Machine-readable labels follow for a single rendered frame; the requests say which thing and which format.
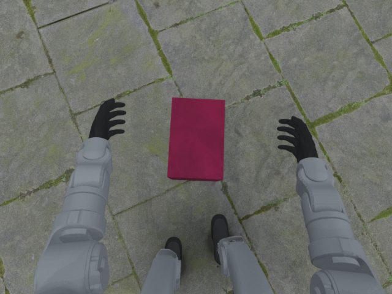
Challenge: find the right robot hand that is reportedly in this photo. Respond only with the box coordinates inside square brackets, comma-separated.
[277, 116, 319, 163]

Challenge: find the left robot hand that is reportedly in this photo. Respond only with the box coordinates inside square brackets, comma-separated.
[89, 98, 126, 140]

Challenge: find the robot right upper arm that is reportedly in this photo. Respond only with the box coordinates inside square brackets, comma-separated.
[310, 269, 384, 294]

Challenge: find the robot left upper arm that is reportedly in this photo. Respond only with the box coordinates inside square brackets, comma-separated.
[36, 240, 109, 294]

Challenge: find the robot right forearm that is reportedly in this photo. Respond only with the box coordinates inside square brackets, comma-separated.
[296, 157, 386, 294]

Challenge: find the carton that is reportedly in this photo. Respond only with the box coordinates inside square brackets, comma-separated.
[167, 97, 225, 181]

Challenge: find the robot right foot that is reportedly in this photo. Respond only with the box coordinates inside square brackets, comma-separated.
[211, 214, 228, 265]

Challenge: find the robot left forearm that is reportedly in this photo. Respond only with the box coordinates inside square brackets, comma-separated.
[34, 137, 113, 294]

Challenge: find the left robot shin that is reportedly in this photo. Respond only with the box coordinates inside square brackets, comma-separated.
[152, 249, 177, 264]

